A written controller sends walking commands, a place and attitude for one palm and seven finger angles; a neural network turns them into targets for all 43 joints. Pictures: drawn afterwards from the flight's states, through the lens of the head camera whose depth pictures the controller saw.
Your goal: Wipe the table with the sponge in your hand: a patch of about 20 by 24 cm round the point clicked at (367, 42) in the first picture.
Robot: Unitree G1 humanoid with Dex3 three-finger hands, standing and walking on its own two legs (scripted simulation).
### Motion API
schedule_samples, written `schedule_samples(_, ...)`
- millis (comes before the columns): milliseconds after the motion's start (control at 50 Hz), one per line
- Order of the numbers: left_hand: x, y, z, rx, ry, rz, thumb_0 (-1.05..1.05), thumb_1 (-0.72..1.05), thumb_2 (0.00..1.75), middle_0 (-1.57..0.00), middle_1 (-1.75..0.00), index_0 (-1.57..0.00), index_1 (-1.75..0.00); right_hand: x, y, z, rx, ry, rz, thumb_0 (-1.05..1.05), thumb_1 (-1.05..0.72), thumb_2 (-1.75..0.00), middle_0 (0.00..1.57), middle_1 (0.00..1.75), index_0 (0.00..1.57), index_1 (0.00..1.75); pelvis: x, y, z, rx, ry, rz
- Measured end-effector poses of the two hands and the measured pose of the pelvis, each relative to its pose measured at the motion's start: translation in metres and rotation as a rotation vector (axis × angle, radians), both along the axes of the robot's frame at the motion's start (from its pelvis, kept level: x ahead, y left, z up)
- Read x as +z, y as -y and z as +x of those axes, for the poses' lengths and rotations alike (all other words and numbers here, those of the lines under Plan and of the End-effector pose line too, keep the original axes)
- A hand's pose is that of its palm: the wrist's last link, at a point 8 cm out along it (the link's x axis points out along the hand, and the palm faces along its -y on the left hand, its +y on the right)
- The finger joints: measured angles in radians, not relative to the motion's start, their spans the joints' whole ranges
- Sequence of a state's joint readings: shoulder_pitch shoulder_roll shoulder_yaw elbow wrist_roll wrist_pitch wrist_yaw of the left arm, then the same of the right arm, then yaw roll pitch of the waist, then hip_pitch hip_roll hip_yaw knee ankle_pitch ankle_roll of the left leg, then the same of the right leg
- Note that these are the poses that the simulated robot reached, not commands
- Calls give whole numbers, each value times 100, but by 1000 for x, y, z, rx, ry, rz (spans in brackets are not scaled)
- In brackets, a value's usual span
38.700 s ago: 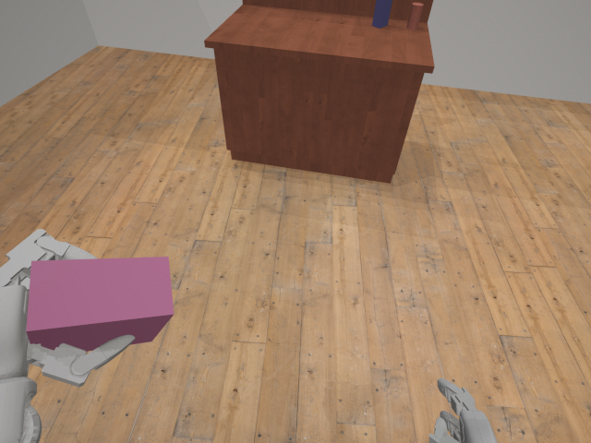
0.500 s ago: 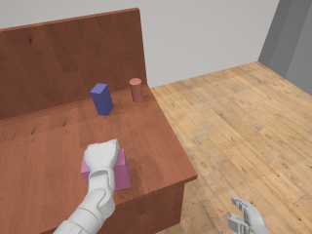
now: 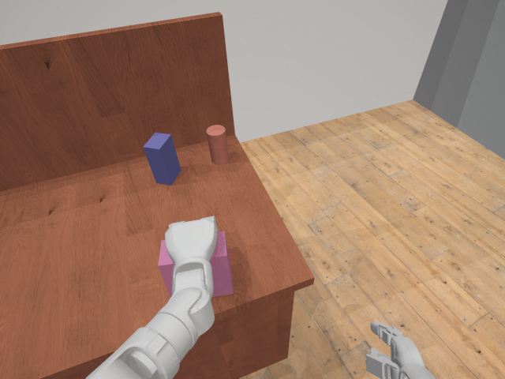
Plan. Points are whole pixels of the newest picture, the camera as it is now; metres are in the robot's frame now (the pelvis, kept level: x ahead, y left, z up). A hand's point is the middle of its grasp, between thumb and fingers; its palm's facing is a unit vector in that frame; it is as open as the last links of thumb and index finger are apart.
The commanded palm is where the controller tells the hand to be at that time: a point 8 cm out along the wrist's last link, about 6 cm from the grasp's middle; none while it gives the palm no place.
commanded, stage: wipe forward along the third lane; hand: left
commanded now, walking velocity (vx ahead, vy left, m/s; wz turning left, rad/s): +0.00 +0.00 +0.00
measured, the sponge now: (200, 273) +0.32 +0.15 -0.05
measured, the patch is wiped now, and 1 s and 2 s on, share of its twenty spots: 0.65 0.70 0.90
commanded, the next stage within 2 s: wipe back along the third lane in 1.70 s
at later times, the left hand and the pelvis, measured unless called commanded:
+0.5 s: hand (205, 243) +0.36 +0.14 -0.01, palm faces -0.08 -0.03 -1.00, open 10.3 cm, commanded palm +0.34 +0.15 +0.02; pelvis -0.01 -0.01 +0.00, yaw -1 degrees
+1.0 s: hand (199, 222) +0.41 +0.16 -0.01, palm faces -0.10 -0.02 -0.99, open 10.3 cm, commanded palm +0.39 +0.17 +0.03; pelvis -0.01 -0.01 -0.01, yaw -2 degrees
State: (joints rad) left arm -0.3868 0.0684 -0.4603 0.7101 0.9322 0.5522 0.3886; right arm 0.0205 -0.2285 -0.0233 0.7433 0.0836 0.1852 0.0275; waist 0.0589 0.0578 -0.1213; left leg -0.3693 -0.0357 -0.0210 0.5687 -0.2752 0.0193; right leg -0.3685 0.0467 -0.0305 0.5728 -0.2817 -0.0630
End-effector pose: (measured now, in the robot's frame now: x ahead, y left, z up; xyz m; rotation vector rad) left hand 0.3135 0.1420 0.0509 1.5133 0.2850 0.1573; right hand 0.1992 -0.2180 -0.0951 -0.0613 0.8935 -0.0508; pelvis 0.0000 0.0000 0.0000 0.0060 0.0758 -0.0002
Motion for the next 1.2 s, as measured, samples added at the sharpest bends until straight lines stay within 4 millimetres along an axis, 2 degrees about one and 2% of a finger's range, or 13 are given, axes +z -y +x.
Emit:
schedule_samples(220,-3,12,4,10,3,4,-1,-52,104,-69,-134,-71,-134,-6,5,-17,-19,-39,6,1,-91,-90,20,30,19,30,0,6,-4,-12,-8,4)
schedule_samples(340,-1,12,16,26,-7,18,-1,-52,104,-70,-133,-72,-133,-11,15,-30,-45,-71,-21,1,-91,-90,20,30,19,30,-1,10,-9,-12,-25,5)
schedule_samples(640,-1,1,50,64,-17,32,0,-53,104,-71,-132,-73,-132,-30,47,-88,-145,-183,-85,1,-91,-90,20,30,19,30,-6,16,-13,-29,-88,7)
schedule_samples(820,-2,-6,70,63,-30,45,1,-53,104,-71,-132,-73,-132,-39,52,-114,-180,-243,-92,1,-91,-90,20,30,19,30,-8,13,-11,-32,-124,4)
schedule_samples(920,-2,-10,78,69,-27,40,1,-53,104,-71,-132,-73,-132,-41,49,-120,-184,-256,-85,1,-91,-90,20,30,19,30,-8,11,-9,-36,-139,2)
schedule_samples(1200,-2,-28,103,76,-29,37,1,-53,104,-71,-132,-73,-132,-38,37,-118,-179,-255,-102,0,-91,-90,20,30,20,30,-11,-2,-7,-33,-181,-11)
